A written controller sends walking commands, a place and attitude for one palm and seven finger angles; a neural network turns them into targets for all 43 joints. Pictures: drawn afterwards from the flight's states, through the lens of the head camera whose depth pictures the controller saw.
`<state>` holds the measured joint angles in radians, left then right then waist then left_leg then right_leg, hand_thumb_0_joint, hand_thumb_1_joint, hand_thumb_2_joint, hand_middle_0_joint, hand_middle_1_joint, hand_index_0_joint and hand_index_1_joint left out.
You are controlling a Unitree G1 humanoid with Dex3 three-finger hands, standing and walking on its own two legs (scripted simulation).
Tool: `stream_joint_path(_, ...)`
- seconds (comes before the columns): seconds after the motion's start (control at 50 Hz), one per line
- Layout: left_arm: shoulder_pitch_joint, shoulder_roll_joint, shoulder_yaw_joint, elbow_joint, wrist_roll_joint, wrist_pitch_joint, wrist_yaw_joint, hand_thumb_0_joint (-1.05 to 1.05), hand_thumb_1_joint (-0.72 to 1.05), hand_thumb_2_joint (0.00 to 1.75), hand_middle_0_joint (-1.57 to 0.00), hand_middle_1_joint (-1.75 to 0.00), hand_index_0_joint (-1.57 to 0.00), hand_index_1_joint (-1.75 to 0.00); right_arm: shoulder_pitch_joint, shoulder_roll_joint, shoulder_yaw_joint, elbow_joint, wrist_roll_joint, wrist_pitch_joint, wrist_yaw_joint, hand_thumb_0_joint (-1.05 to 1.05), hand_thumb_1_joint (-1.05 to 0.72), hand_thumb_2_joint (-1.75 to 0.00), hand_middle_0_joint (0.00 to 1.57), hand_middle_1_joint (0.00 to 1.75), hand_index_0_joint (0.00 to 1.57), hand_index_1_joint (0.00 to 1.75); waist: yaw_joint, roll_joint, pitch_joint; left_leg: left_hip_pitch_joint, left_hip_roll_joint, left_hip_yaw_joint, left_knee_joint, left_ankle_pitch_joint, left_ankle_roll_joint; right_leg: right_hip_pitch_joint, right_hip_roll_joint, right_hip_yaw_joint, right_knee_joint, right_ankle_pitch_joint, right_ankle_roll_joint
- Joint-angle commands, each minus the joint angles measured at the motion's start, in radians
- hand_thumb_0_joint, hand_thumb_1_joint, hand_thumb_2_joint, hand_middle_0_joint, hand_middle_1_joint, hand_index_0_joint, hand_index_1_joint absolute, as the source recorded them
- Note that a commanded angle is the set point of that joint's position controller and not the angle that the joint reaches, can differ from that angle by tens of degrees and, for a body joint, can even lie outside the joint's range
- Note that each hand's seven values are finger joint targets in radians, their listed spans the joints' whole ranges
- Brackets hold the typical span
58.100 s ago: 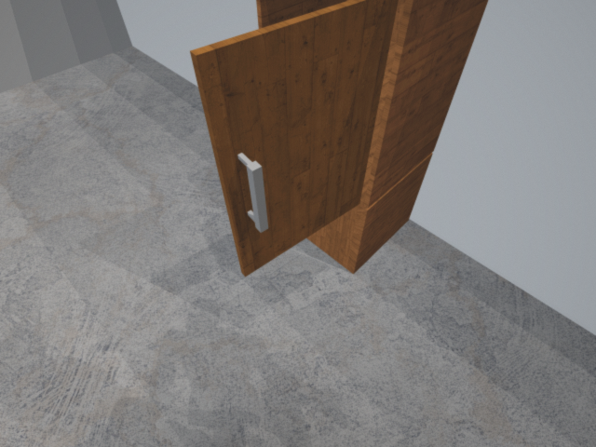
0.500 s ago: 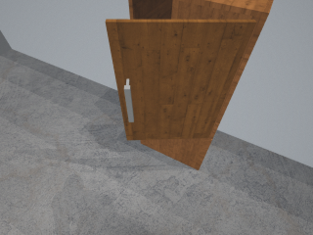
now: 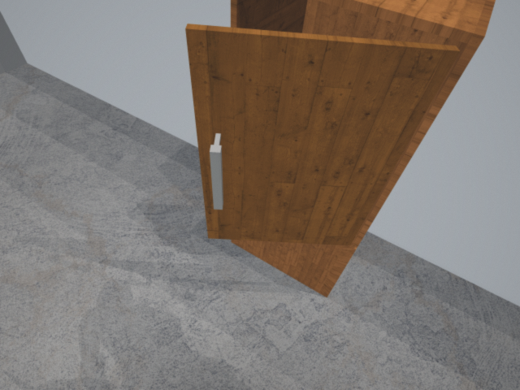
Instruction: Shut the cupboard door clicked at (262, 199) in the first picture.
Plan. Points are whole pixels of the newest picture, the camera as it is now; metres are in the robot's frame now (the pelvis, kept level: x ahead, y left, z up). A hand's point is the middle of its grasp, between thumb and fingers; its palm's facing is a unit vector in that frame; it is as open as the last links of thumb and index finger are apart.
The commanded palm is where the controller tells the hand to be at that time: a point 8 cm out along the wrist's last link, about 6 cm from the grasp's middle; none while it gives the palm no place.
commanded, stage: shuffle to correct the standing spot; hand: left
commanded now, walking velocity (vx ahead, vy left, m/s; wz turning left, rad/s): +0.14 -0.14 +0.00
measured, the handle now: (218, 173) +0.53 +0.12 -0.02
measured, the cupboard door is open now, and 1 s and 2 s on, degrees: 30 30 30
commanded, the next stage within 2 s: come to a stop and stand still in 0.26 s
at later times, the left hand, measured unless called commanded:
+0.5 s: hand out of the picture +0.13 +0.12 -0.17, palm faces +0.07 -0.98 -0.19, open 7.3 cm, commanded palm none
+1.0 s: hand out of the picture +0.12 +0.13 -0.15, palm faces +0.10 -0.96 -0.26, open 7.4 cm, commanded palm none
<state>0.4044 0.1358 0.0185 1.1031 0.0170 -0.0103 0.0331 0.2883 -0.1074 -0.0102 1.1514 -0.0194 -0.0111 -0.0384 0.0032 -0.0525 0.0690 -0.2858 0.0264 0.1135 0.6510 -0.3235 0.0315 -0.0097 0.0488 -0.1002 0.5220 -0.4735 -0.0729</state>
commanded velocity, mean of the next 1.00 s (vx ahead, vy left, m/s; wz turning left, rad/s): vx -0.04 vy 0.00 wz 0.00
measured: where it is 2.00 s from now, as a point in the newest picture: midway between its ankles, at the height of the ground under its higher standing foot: outside the picture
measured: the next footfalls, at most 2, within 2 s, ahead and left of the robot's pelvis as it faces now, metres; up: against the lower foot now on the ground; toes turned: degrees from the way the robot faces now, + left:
right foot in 0.38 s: +0.14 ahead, -0.18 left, +0.00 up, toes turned +5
left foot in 0.56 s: +0.13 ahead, +0.04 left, +0.00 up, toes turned +8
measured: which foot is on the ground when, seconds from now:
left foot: down 0.00-0.38, up 0.40-0.54, down 0.56-0.82, up 0.84-1.00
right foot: down 0.00-0.02, up 0.04-0.36, down 0.38-1.00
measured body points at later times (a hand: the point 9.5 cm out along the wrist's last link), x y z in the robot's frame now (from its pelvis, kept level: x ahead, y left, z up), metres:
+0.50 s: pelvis +0.10 -0.06 +0.01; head +0.14 -0.05 +0.45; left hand +0.13 +0.17 -0.15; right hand +0.11 -0.30 -0.15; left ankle +0.04 +0.05 -0.69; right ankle +0.12 -0.20 -0.72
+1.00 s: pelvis +0.11 -0.07 +0.02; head +0.16 -0.07 +0.46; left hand +0.12 +0.18 -0.13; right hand +0.23 -0.30 -0.14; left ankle +0.07 +0.05 -0.67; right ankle +0.10 -0.19 -0.72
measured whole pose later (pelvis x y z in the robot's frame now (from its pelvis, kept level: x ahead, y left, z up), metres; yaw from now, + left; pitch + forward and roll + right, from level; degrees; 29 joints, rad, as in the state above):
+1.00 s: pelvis +0.11 -0.07 +0.02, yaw +3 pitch +0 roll +1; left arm 0.24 0.17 0.04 0.97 0.03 0.02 0.04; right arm 0.08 -0.20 -0.06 0.98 -0.01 0.06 -0.02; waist 0.04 0.00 0.13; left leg -0.39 -0.02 0.01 0.96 -0.48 -0.03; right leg -0.22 -0.06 -0.06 0.51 -0.29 0.00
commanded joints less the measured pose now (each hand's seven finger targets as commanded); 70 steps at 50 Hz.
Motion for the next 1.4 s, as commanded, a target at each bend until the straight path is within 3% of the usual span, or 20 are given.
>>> stream_joint_path(0.0,-0.045,0.079,0.019,-0.098,0.0,-0.01,-0.003,0.0,0.9,0.9,-0.2,-0.3,-0.2,-0.3,0.326,-0.206,-0.051,0.034,-0.014,-0.023,-0.021,0.0,-0.9,-0.9,0.2,0.3,0.2,0.3,-0.129,0.271,0.003,0.304,0.41,-0.551,-0.34,0.593,0.257,-0.522,-0.032,0.058,0.657,-0.075,0.044)
stream_joint_path(0.04,-0.064,0.072,0.036,-0.107,0.01,0.006,-0.011,0.0,0.9,0.9,-0.2,-0.3,-0.2,-0.3,0.197,-0.165,-0.043,-0.012,-0.008,-0.028,-0.025,0.0,-0.9,-0.9,0.2,0.3,0.2,0.3,-0.052,0.055,0.082,0.134,0.401,-0.473,-0.377,0.38,0.226,-0.563,-0.118,0.183,0.698,-0.006,0.038)
stream_joint_path(0.1,-0.017,0.033,0.041,-0.094,0.012,0.022,-0.032,0.0,0.9,0.9,-0.2,-0.3,-0.2,-0.3,0.08,-0.15,-0.042,-0.057,-0.005,-0.046,-0.02,0.0,-0.9,-0.9,0.2,0.3,0.2,0.3,0.003,0.134,0.02,0.047,0.289,-0.271,-0.41,0.289,0.152,-0.475,-0.145,0.135,0.571,0.125,0.07)
stream_joint_path(0.3,-0.061,0.076,0.056,-0.113,0.012,0.017,-0.053,0.0,0.9,0.9,-0.2,-0.3,-0.2,-0.3,0.063,-0.203,-0.089,-0.082,-0.018,-0.009,-0.006,0.0,-0.9,-0.9,0.2,0.3,0.2,0.3,0.004,0.156,0.001,-0.009,0.201,-0.162,-0.252,0.081,0.055,-0.209,-0.086,-0.044,-0.016,0.266,0.095)
stream_joint_path(0.32,0.002,0.112,0.065,-0.093,0.014,0.01,-0.049,0.0,0.9,0.9,-0.2,-0.3,-0.2,-0.3,0.072,-0.184,-0.087,-0.082,-0.015,-0.008,-0.003,0.0,-0.9,-0.9,0.2,0.3,0.2,0.3,0.03,0.083,-0.034,-0.058,0.154,-0.111,-0.135,0.048,0.023,-0.097,-0.108,-0.006,-0.082,0.287,0.079)
stream_joint_path(0.36,0.104,0.244,0.085,-0.073,0.015,0.004,-0.026,0.0,0.9,0.9,-0.2,-0.3,-0.2,-0.3,0.05,-0.085,-0.057,-0.13,-0.001,0.0,0.003,0.0,-0.9,-0.9,0.2,0.3,0.2,0.3,0.074,-0.268,-0.117,-0.292,-0.008,0.019,0.313,-0.339,-0.037,0.064,-0.42,0.362,-0.22,0.406,-0.082)
stream_joint_path(0.38,0.084,0.202,0.072,-0.075,0.012,0.001,-0.012,0.0,0.9,0.9,-0.2,-0.3,-0.2,-0.3,0.005,-0.087,-0.052,-0.148,0.002,0.011,-0.004,0.0,-0.9,-0.9,0.2,0.3,0.2,0.3,0.073,-0.197,-0.104,-0.254,0.028,-0.066,0.387,-0.331,-0.032,-0.034,-0.435,0.379,-0.231,0.474,-0.126)
stream_joint_path(0.5,-0.145,0.176,0.052,-0.121,0.006,0.005,0.011,0.0,0.9,0.9,-0.2,-0.3,-0.2,-0.3,0.073,-0.07,-0.038,-0.074,0.014,0.015,0.004,0.0,-0.9,-0.9,0.2,0.3,0.2,0.3,-0.025,-0.064,-0.082,0.067,0.012,-0.032,-0.116,0.051,-0.062,-0.203,-0.32,0.132,-0.03,0.807,-0.052)
stream_joint_path(0.58,-0.159,0.134,0.05,-0.148,0.005,0.033,0.01,0.0,0.9,0.9,-0.2,-0.3,-0.2,-0.3,-0.013,-0.197,-0.065,-0.134,-0.003,0.016,0.001,0.0,-0.9,-0.9,0.2,0.3,0.2,0.3,-0.003,0.291,-0.049,0.095,0.2,-0.191,-0.23,0.805,0.061,-0.248,-0.144,0.009,0.142,0.377,0.09)
stream_joint_path(0.66,-0.153,0.121,0.052,-0.145,-0.002,0.045,0.011,0.0,0.9,0.9,-0.2,-0.3,-0.2,-0.3,-0.082,-0.231,-0.075,-0.177,-0.011,0.027,-0.008,0.0,-0.9,-0.9,0.2,0.3,0.2,0.3,0.004,0.254,-0.056,0.222,0.247,-0.231,-0.219,0.999,0.169,-0.374,-0.088,0.073,0.304,-0.056,0.078)
stream_joint_path(0.74,-0.085,0.136,0.051,-0.141,0.008,0.025,0.006,0.0,0.9,0.9,-0.2,-0.3,-0.2,-0.3,-0.103,-0.239,-0.087,-0.195,0.0,0.031,-0.002,0.0,-0.9,-0.9,0.2,0.3,0.2,0.3,0.03,0.138,-0.147,0.281,0.176,-0.158,-0.096,0.858,0.079,-0.237,-0.101,0.044,-0.059,0.287,0.096)
stream_joint_path(0.76,-0.063,0.172,0.056,-0.139,0.013,0.015,0.008,0.0,0.9,0.9,-0.2,-0.3,-0.2,-0.3,-0.097,-0.215,-0.087,-0.203,0.006,0.03,0.001,0.0,-0.9,-0.9,0.2,0.3,0.2,0.3,0.031,0.031,-0.168,0.206,0.113,-0.112,-0.012,0.648,0.025,-0.144,-0.17,0.11,-0.127,0.648,0.092)
stream_joint_path(0.8,-0.033,0.246,0.066,-0.131,0.016,0.005,0.011,0.0,0.9,0.9,-0.2,-0.3,-0.2,-0.3,-0.105,-0.15,-0.082,-0.231,0.011,0.041,0.007,0.0,-0.9,-0.9,0.2,0.3,0.2,0.3,0.047,-0.201,-0.135,-0.103,-0.057,-0.062,0.219,-0.236,-0.051,0.01,-0.456,0.311,-0.079,1.384,-0.093)
stream_joint_path(0.86,-0.077,0.198,0.056,-0.152,0.019,0.012,0.021,0.0,0.9,0.9,-0.2,-0.3,-0.2,-0.3,-0.17,-0.147,-0.074,-0.225,0.009,0.058,0.008,0.0,-0.9,-0.9,0.2,0.3,0.2,0.3,0.041,-0.158,-0.093,-0.206,-0.035,-0.152,0.464,-0.217,-0.058,-0.016,-0.391,0.262,-0.078,1.213,-0.139)
stream_joint_path(1.0,-0.093,0.235,0.066,-0.177,0.024,0.015,0.015,0.0,0.9,0.9,-0.2,-0.3,-0.2,-0.3,-0.159,-0.113,-0.053,-0.21,0.014,0.043,0.027,0.0,-0.9,-0.9,0.2,0.3,0.2,0.3,0.032,-0.139,-0.097,-0.058,-0.035,-0.067,0.07,-0.103,-0.069,-0.087,-0.311,0.197,-0.079,0.867,-0.093)
stream_joint_path(1.02,-0.102,0.247,0.061,-0.189,0.02,-0.013,0.06,0.0,0.9,0.9,-0.2,-0.3,-0.2,-0.3,-0.11,-0.18,-0.051,-0.286,0.026,0.001,0.024,0.0,-0.9,-0.9,0.2,0.3,0.2,0.3,-0.032,-0.054,-0.296,-0.023,-0.043,-0.049,-0.076,-0.07,-0.071,0.086,-0.32,0.302,0.06,1.338,-0.042)
stream_joint_path(1.1,-0.056,0.143,0.029,-0.216,-0.001,0.013,0.037,0.0,0.9,0.9,-0.2,-0.3,-0.2,-0.3,-0.077,-0.232,-0.041,-0.321,-0.003,0.005,0.024,0.0,-0.9,-0.9,0.2,0.3,0.2,0.3,0.019,0.25,-0.154,0.077,0.2,-0.227,-0.189,0.561,0.084,-0.239,-0.122,0.069,0.087,0.118,0.061)
stream_joint_path(1.16,-0.072,0.146,0.01,-0.185,0.005,0.028,0.021,0.0,0.9,0.9,-0.2,-0.3,-0.2,-0.3,-0.086,-0.217,-0.026,-0.325,0.003,0.004,0.014,0.0,-0.9,-0.9,0.2,0.3,0.2,0.3,0.021,0.24,0.04,-0.049,0.142,-0.258,-0.267,0.409,0.067,-0.252,-0.085,0.06,0.067,0.089,0.059)
stream_joint_path(1.26,-0.089,0.166,-0.002,-0.183,0.007,0.018,0.001,0.0,0.9,0.9,-0.2,-0.3,-0.2,-0.3,-0.055,-0.216,-0.022,-0.317,0.004,0.005,0.027,0.0,-0.9,-0.9,0.2,0.3,0.2,0.3,0.003,0.053,0.053,-0.073,0.065,-0.227,-0.355,-0.16,0.025,-0.28,-0.115,0.146,-0.076,0.09,0.043)
stream_joint_path(1.38,-0.048,0.164,-0.002,-0.18,0.01,0.016,-0.003,0.0,0.9,0.9,-0.2,-0.3,-0.2,-0.3,-0.036,-0.214,-0.024,-0.295,-0.002,-0.003,0.029,0.0,-0.9,-0.9,0.2,0.3,0.2,0.3,0.017,0.084,0.011,-0.084,0.074,-0.247,-0.409,-0.215,0.035,-0.252,-0.102,0.14,-0.057,0.119,0.044)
